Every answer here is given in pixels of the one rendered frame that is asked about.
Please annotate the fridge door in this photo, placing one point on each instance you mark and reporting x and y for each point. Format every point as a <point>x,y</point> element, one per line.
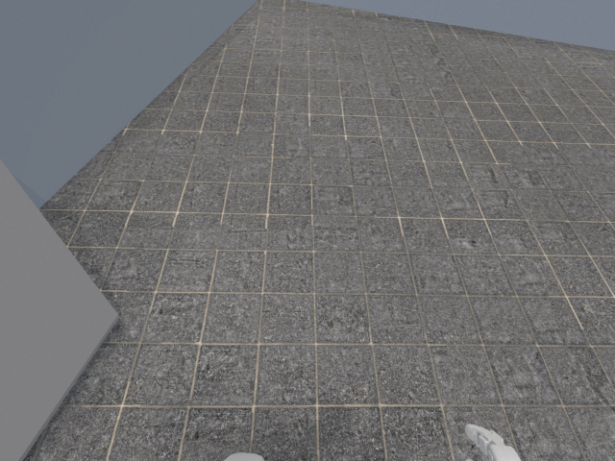
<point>52,317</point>

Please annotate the robot right hand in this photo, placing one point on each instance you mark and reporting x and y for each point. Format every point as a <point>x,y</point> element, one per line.
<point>491,444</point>

